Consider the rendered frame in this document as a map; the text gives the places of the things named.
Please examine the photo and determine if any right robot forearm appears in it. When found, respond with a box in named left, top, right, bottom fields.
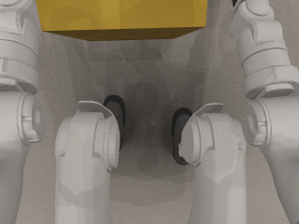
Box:
left=229, top=0, right=299, bottom=100

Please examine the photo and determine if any left robot upper arm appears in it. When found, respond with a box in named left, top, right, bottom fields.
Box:
left=0, top=91, right=47, bottom=224

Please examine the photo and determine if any left robot forearm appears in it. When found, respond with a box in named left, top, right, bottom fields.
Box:
left=0, top=0, right=41, bottom=95

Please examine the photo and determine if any left robot thigh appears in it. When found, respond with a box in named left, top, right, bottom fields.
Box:
left=55, top=111, right=121, bottom=224

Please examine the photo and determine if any robot right foot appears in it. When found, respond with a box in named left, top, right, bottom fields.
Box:
left=171, top=107, right=192, bottom=165

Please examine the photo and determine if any right robot upper arm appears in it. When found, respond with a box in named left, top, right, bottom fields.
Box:
left=241, top=94, right=299, bottom=224

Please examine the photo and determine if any carton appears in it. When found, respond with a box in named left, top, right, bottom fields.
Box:
left=36, top=0, right=207, bottom=41

